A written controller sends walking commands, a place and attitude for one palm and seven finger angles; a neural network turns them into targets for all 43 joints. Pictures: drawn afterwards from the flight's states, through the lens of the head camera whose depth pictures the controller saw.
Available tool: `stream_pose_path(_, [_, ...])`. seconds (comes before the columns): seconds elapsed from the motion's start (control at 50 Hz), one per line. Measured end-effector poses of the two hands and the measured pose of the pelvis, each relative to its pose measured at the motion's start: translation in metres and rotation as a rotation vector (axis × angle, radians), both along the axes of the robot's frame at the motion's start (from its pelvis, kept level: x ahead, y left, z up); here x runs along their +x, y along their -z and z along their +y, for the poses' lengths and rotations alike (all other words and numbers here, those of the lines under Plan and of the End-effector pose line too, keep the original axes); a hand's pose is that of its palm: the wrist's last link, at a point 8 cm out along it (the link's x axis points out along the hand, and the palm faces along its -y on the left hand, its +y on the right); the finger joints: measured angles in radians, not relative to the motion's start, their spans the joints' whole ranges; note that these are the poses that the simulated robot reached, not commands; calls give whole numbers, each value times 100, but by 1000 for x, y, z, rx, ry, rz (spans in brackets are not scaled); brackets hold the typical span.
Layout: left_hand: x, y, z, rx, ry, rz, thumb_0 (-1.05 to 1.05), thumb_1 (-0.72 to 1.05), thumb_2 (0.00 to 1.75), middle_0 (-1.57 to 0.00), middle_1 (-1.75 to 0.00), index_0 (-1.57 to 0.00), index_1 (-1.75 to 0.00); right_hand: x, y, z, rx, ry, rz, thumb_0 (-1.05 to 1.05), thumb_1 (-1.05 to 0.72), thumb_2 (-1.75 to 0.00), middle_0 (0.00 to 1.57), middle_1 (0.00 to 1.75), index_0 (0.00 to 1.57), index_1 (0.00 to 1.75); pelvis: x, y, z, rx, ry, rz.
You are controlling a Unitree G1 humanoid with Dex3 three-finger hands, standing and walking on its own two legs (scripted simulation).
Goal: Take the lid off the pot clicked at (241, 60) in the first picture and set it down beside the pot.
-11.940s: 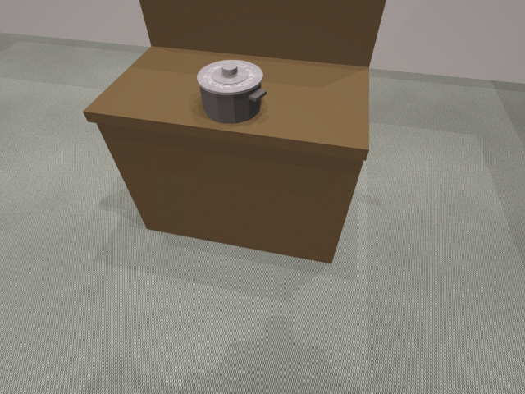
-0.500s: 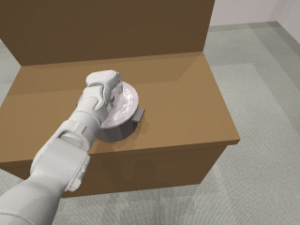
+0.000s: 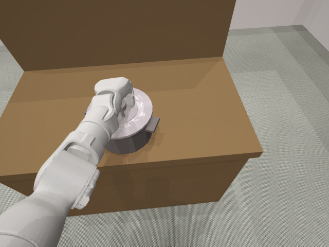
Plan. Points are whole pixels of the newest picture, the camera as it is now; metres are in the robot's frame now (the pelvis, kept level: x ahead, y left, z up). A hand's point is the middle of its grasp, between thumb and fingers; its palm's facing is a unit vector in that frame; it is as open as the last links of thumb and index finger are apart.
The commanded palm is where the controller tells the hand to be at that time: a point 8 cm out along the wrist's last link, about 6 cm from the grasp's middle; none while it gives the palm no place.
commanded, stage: close the fingers and squeeze the knob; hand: left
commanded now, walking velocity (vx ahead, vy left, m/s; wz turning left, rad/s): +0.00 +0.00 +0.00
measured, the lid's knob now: (118, 105) +0.49 +0.11 +0.04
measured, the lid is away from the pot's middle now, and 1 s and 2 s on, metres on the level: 0.00 0.01 0.01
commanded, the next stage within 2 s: lift the lid straight up in 0.38 s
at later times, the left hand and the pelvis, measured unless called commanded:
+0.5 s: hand (117, 107) +0.47 +0.11 +0.06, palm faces -0.36 -0.06 -0.93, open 5.1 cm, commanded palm +0.47 +0.11 +0.12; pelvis -0.01 +0.00 +0.00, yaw +0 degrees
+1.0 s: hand (115, 104) +0.47 +0.11 +0.07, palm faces -0.33 -0.07 -0.94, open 4.1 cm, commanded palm +0.47 +0.11 +0.16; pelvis +0.00 +0.00 +0.00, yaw +0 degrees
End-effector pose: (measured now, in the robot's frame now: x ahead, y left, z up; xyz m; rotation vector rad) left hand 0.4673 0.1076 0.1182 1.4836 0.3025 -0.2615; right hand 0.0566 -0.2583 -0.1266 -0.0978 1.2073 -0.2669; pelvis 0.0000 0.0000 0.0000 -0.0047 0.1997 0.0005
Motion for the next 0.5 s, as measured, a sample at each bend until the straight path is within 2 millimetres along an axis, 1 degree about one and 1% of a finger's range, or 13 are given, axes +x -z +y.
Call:
stream_pose_path(0.24, [-1,1,0,8,7,-6,-3,21,85,-59,-94,-89,-107,-23,0,-2,-11,25,33,1,-91,-89,20,30,20,30,-3,0,1,0,4,0])
stream_pose_path(0.36, [1,1,1,8,-3,-1,-4,21,85,-59,-94,-96,-110,-29,0,-2,-17,32,34,1,-91,-89,20,30,20,30,-5,0,2,0,7,4])
stream_pose_path(0.5, [1,1,1,10,3,3,-4,22,85,-57,-95,-106,-113,-31,0,-2,-20,34,29,1,-91,-89,20,30,20,30,-5,1,3,-1,7,5])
